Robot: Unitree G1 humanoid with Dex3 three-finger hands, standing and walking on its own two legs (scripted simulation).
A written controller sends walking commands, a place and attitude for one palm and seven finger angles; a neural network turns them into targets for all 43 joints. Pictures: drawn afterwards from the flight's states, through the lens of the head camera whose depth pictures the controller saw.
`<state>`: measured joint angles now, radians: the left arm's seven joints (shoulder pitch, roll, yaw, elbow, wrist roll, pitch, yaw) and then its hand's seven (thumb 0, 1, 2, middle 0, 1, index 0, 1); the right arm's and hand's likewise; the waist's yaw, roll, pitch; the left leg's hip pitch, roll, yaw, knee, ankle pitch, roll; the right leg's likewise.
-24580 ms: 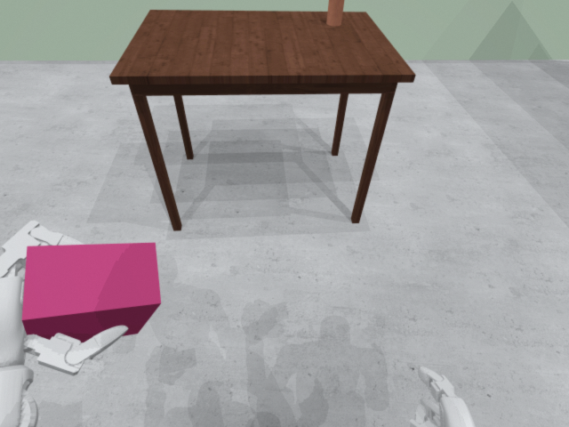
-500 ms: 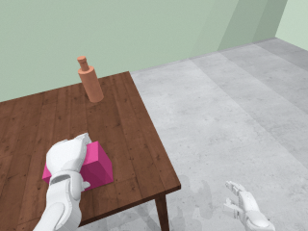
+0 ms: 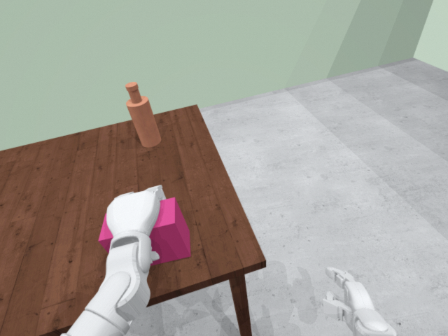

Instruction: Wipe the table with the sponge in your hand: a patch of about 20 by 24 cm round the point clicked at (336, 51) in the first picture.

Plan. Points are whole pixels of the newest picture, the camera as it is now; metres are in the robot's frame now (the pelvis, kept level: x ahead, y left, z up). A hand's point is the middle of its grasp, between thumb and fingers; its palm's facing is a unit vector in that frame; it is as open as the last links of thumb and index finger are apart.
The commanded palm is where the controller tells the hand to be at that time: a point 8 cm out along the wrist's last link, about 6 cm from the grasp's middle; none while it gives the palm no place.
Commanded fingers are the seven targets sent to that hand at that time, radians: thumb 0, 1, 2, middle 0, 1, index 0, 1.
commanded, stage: slide across to the third lane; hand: left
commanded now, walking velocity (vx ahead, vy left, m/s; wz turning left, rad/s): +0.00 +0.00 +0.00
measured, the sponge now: (151, 240) +0.28 +0.20 +0.03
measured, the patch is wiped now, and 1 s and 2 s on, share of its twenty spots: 0.85 0.85 1.00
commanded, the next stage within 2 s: wipe forward along the third lane in 0.18 s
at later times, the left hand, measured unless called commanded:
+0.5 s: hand (169, 218) +0.31 +0.16 +0.07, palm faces +0.03 -0.07 -1.00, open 10.6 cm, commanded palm +0.29 +0.15 +0.11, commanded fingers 0.00 0.10 1.30 -1.20 -1.60 -1.20 -1.60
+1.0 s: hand (172, 194) +0.37 +0.18 +0.07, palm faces -0.03 -0.03 -1.00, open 10.6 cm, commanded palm +0.35 +0.18 +0.10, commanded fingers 0.00 0.10 1.30 -1.20 -1.60 -1.20 -1.60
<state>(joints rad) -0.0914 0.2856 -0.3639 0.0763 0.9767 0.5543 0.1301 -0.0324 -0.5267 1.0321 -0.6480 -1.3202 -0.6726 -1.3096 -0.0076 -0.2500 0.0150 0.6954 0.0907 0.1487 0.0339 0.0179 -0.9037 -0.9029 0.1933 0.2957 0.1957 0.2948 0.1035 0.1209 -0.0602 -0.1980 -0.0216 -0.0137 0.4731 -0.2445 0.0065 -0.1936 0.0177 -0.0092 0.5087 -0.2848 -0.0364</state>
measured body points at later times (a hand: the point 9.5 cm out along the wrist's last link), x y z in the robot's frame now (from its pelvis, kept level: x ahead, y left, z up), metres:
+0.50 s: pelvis -0.01 -0.01 +0.00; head -0.04 -0.07 +0.44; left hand +0.30 +0.16 +0.12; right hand +0.24 -0.21 -0.09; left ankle +0.01 +0.12 -0.74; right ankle -0.01 -0.10 -0.74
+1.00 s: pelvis -0.01 -0.03 +0.00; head -0.02 -0.07 +0.44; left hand +0.37 +0.17 +0.12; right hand +0.16 -0.27 -0.13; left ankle +0.01 +0.12 -0.74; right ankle -0.01 -0.10 -0.74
